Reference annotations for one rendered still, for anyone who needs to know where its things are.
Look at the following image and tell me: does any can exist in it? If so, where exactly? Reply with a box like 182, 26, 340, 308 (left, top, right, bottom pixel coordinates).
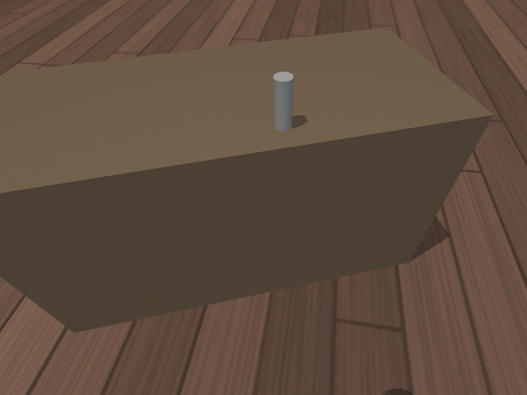
273, 72, 294, 132

